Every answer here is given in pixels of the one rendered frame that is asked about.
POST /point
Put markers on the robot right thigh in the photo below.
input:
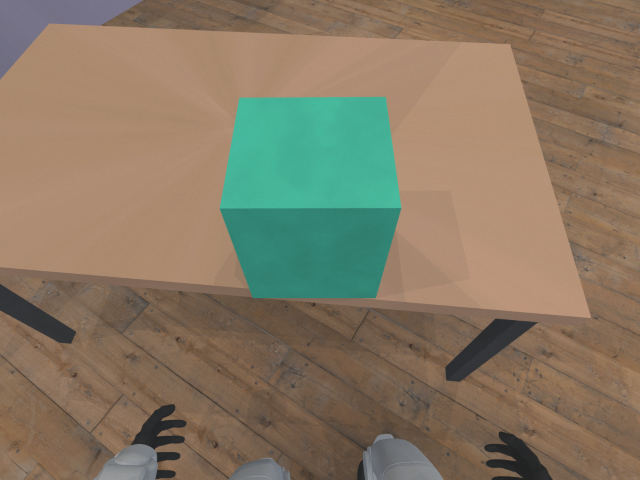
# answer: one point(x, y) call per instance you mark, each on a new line
point(397, 459)

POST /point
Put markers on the carton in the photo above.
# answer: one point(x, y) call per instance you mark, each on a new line
point(311, 198)

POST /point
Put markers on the robot right hand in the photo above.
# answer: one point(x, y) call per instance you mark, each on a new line
point(527, 464)

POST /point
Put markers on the table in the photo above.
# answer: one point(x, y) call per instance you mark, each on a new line
point(114, 145)

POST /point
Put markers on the right robot shin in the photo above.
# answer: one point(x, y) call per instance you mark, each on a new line
point(383, 436)

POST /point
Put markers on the robot left hand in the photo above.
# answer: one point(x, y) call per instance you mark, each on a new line
point(148, 436)

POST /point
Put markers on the robot left forearm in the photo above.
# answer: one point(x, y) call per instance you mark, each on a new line
point(135, 462)

